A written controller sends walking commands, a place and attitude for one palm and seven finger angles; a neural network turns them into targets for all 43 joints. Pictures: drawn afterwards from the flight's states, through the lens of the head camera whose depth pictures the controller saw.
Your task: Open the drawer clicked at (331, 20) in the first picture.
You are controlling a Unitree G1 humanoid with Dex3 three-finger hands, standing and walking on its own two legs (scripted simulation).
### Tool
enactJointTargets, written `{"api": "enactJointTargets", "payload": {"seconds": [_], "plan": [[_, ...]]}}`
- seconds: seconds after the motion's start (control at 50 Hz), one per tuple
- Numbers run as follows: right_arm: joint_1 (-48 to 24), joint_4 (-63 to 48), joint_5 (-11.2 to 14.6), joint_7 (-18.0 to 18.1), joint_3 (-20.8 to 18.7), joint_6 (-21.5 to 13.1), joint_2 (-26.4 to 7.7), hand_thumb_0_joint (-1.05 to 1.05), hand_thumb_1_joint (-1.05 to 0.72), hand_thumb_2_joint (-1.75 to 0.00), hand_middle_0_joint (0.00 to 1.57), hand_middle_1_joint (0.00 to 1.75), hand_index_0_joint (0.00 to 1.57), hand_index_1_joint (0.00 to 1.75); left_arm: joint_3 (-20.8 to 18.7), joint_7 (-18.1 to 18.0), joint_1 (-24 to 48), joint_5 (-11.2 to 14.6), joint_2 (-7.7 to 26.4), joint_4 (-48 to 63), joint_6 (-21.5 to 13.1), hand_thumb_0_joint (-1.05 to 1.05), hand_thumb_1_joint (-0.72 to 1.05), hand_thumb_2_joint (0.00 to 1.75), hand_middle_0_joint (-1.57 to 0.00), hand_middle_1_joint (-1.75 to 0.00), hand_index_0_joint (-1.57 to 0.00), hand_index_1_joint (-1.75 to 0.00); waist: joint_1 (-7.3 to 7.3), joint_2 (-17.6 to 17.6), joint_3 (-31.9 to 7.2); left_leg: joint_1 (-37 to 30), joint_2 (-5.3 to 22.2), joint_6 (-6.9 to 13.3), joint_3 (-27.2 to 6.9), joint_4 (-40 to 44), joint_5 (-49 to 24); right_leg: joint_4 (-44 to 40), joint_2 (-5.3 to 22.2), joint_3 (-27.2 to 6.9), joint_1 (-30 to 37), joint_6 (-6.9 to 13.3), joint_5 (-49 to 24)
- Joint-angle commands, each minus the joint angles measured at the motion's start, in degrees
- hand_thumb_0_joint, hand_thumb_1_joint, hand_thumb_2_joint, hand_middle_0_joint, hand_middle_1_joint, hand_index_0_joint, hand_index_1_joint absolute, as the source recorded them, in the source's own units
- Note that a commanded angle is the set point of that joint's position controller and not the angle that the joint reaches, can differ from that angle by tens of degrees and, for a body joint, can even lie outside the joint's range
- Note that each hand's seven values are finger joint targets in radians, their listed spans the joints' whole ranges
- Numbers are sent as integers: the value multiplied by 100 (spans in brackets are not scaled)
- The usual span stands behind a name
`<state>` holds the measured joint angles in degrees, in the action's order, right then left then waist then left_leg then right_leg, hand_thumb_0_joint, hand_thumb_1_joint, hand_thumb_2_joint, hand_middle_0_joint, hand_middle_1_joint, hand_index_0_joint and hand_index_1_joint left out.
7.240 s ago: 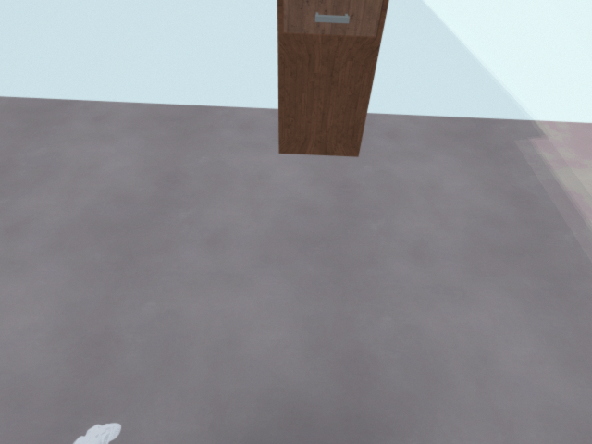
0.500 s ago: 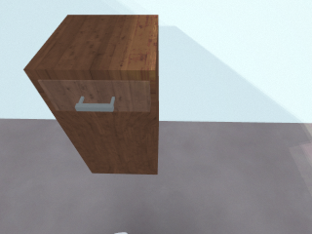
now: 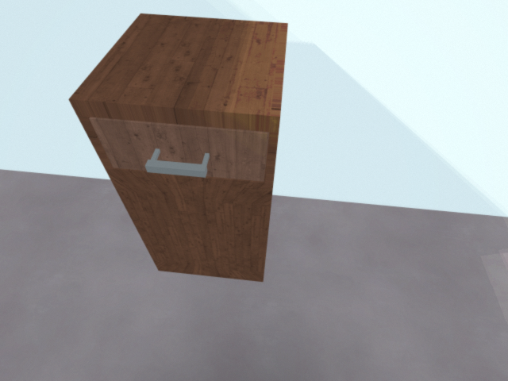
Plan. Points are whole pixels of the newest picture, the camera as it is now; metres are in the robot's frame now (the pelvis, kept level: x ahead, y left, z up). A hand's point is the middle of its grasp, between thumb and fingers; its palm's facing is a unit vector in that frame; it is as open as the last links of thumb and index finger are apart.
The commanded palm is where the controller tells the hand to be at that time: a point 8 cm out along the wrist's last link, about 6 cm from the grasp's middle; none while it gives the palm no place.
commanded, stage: come to a stop and stand still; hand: left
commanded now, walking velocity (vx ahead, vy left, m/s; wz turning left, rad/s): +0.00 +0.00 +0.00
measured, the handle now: (179, 161) +0.56 +0.23 -0.05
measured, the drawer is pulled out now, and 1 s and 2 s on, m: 0.00 0.00 0.00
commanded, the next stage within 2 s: look again from close up in 0.34 s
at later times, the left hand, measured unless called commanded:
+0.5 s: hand out of the picture +0.03 +0.19 -0.18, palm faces -0.01 -0.98 -0.20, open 7.4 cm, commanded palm none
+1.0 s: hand out of the picture -0.03 +0.17 -0.18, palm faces +0.02 -0.98 -0.18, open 7.4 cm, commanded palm none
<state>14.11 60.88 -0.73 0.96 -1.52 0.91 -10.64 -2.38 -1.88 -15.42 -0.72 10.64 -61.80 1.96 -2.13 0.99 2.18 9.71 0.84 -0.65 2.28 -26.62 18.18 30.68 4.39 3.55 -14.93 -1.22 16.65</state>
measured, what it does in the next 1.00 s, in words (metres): stands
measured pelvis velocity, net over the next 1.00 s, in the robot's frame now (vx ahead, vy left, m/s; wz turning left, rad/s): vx -0.03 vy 0.00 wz -0.02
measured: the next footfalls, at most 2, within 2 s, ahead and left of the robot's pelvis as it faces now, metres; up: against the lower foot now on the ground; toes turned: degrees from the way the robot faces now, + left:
none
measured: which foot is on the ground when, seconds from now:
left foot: down 0.00-1.00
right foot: down 0.00-1.00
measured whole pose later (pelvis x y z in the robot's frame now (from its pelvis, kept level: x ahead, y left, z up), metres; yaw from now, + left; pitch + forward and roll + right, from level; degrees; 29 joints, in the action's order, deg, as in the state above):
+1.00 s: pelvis -0.03 +0.00 +0.00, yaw -1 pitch -2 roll +0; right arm 19.4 61.4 -0.7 1.0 0.9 0.0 -8.3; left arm 0.3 -1.6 -18.2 -0.7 8.1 -62.1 0.6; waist -0.1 -0.1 1.2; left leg 9.6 1.5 -0.3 3.2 -29.4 17.6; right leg 29.9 3.7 2.6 -13.6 -1.7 14.0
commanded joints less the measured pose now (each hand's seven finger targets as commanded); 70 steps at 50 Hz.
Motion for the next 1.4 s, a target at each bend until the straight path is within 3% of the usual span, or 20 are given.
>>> {"api": "enactJointTargets", "payload": {"seconds": [0.0, 0.14, 0.4, 0.42, 0.44, 0.46, 0.52, 0.58, 0.64, 0.72, 0.86, 0.98, 1.06, 1.16, 1.22, 1.24, 1.28, 1.3, 1.32, 1.38], "plan": [[43, -105, -9, 130, -49, -137, -637, 0, -90, -90, 20, 30, 20, 30, 19, 31, -27, -12, 252, 106, -126, 0, 90, 90, -20, -30, -20, -30, 45, -1009, 152, 147, 939, 445, -653, 939, -2165, -283, 25, -35, 199, 45, -497], [277, 57, 38, 156, -14, -177, -539, 0, -90, -90, 20, 30, 20, 30, 67, 0, -186, 1, 434, -192, -204, 0, 90, 90, -20, -30, -20, -30, 190, -118, -161, -344, 636, 168, -263, 461, -2565, -627, 219, -300, 589, 112, -1928], [379, 252, 19, 180, 55, -219, -416, 0, -90, -90, 20, 30, 20, 30, 109, -20, -213, 23, 362, -277, -188, 0, 90, 90, -20, -30, -20, -30, 141, -292, 110, -210, 587, 150, -261, 691, -2372, -805, 229, -246, 773, 94, -1770], [70, -169, 91, 88, 22, -284, -695, 0, -90, -90, 20, 30, 20, 30, 155, -272, -575, -54, 539, -372, -367, 0, 90, 90, -20, -30, -20, -30, 87, -216, 289, 258, 644, -4, -128, -375, -3331, -539, 425, -545, 474, 139, -3258], [98, -295, 63, 24, 89, -241, -588, 0, -90, -90, 20, 30, 20, 30, 148, -182, -493, -41, 744, -291, -463, 0, 90, 90, -20, -30, -20, -30, 219, -72, 142, 277, 504, 13, -9, -245, -2810, -294, 487, -247, 714, 221, -3818], [478, -257, -10, 56, 76, -271, -363, 0, -90, -90, 20, 30, 20, 30, 157, -155, -440, -26, 576, -135, -455, 0, 90, 90, -20, -30, -20, -30, 273, -82, -311, 165, 382, 122, -111, -128, -2401, 9, 441, -346, 958, 257, -3887], [697, -222, -5, 83, 75, -281, -496, 0, -90, -90, 20, 30, 20, 30, 175, -98, -315, 24, 475, -1, -385, 0, 90, 90, -20, -30, -20, -30, 273, -360, -1000, -166, 568, 210, -249, -182, -2984, 58, 265, -187, 1054, 285, -2573], [632, -254, -16, 106, 94, -253, -506, 0, -90, -90, 20, 30, 20, 30, 179, -64, -262, 19, 396, 78, -289, 0, 90, 90, -20, -30, -20, -30, 230, -530, -343, 131, 639, 256, -283, -66, -2929, -11, 127, -123, 675, 263, -1537], [648, -256, -6, 94, 112, -215, -454, 0, -90, -90, 20, 30, 20, 30, 187, -33, -249, 7, 390, 87, -244, 0, 90, 90, -20, -30, -20, -30, 227, -204, 256, 532, 573, 259, -322, 175, -1827, -181, 121, -188, 472, 252, -1195], [660, -221, 0, 68, 116, -197, -401, 0, -90, -90, 20, 30, 20, 30, 173, -12, -303, 13, 378, 145, -227, 0, 90, 90, -20, -30, -20, -30, 207, -30, 530, 743, 470, 267, -345, 422, -682, -413, 119, -327, 322, 238, -739], [746, -161, -10, 40, 111, -171, -338, 0, -90, -90, 20, 30, 20, 30, 155, 12, -453, -2, 334, 193, -228, 0, 90, 90, -20, -30, -20, -30, 206, -130, 591, 835, 404, 279, -383, 643, 209, -674, 87, -436, 147, 252, -74], [866, -87, -7, 45, 113, -189, -267, 0, -90, -90, 20, 30, 20, 30, 136, 24, -558, -1, 275, 177, -266, 0, 90, 90, -20, -30, -20, -30, 211, -86, 384, 694, 372, 259, -326, 556, 17, -771, 124, -477, 169, 256, -75], [988, -63, -48, 2, 94, -123, -271, 0, -90, -90, 20, 30, 20, 30, 63, 48, -706, -49, 363, 169, -263, 0, 90, 90, -20, -30, -20, -30, 168, 138, 506, 910, 166, 282, -147, 254, 927, -989, 221, -720, -17, 365, 1441], [1176, -103, -67, -38, 84, -91, -84, 0, -90, -90, 20, 30, 20, 30, -89, 49, -845, -49, 554, 206, -247, 0, 90, 90, -20, -30, -20, -30, 189, 644, 655, 975, -98, 283, 190, -571, 725, -1572, 711, -1302, -439, 645, 2479], [1496, -12, -69, -37, 85, -160, -63, 0, -90, -90, 20, 30, 20, 30, -105, 65, -642, -60, 408, 302, -251, 0, 90, 90, -20, -30, -20, -30, 333, 160, 732, 581, -4, 325, -6, -18, 668, -1029, 453, -833, -819, 603, 2055], [1626, 18, -73, -25, 61, -181, -184, 0, -90, -90, 20, 30, 20, 30, -87, 86, -598, -68, 296, 335, -236, 0, 90, 90, -20, -30, -20, -30, 372, -418, 809, 553, 204, 399, -368, 353, 1017, -582, 156, -504, -960, 515, 1892], [1877, 80, -83, 22, -5, -261, -520, 0, -90, -90, 20, 30, 20, 30, -21, 124, -470, -100, -91, 474, -285, 0, 90, 90, -20, -30, -20, -30, 449, -1651, 838, 458, 1085, 814, -1589, 1398, 1423, 998, -400, 418, -1206, 351, 1017], [1806, 63, -76, 51, -16, -293, -511, 0, -90, -90, 20, 30, 20, 30, 20, 134, -363, -126, -176, 533, -334, 0, 90, 90, -20, -30, -20, -30, 421, -1578, 931, 232, 1281, 1066, -1861, 1410, 842, 1340, -383, 378, -1515, 372, 1022], [1751, 39, -78, 57, 9, -326, -471, 0, -90, -90, 20, 30, 20, 30, 35, 160, -308, -115, -218, 529, -380, 0, 90, 90, -20, -30, -20, -30, 398, -1325, 822, 11, 1295, 1178, -1740, 1226, -32, 1480, -322, 285, -1580, 408, 1068], [1396, -26, -64, 93, 96, -382, -344, 0, -90, -90, 20, 30, 20, 30, 2, 193, -633, -34, -312, 397, -495, 0, 90, 90, -20, -30, -20, -30, 86, -747, 390, 226, 976, 994, -797, 326, -2317, 279, -264, 324, -251, 402, 400]]}}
